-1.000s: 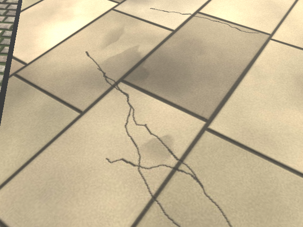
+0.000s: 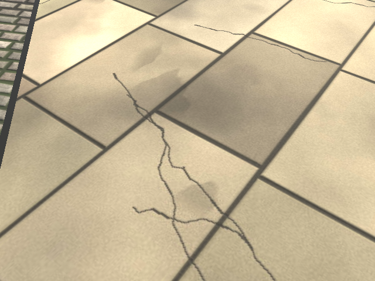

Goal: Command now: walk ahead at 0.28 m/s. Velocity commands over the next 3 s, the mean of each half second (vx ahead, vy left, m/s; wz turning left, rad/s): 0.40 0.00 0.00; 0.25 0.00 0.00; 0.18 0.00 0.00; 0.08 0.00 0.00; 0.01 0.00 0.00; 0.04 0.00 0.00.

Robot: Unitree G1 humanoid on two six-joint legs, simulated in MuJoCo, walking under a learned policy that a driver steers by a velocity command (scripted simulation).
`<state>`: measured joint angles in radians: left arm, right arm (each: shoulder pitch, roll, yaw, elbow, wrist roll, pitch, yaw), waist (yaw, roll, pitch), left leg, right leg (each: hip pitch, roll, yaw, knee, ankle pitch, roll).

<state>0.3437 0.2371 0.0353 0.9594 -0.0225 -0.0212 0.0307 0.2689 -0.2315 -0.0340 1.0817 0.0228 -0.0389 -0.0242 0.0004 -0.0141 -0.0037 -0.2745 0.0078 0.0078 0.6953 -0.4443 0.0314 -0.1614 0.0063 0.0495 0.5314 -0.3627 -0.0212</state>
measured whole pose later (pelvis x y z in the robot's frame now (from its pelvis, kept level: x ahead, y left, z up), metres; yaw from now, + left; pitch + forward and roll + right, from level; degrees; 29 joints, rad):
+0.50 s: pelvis +0.21 +0.00 -0.01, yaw +0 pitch +2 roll +0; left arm -0.07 0.23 0.02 0.78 -0.03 -0.09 -0.05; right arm 0.52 -0.23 -0.03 1.08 0.01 -0.06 -0.02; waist -0.10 -0.01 0.04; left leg 0.21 0.00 0.01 0.19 -0.42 0.01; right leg -0.54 -0.01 -0.05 0.52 -0.03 -0.07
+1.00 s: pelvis +0.42 -0.01 +0.00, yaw -1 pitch +1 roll -2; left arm 0.21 0.26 0.02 1.02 0.01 -0.06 0.00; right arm 0.12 -0.23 -0.04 0.90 -0.01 -0.04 -0.02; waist 0.04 0.01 0.01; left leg -0.39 0.03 -0.01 0.49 -0.10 0.01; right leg -0.14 0.05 -0.05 0.45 -0.32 -0.03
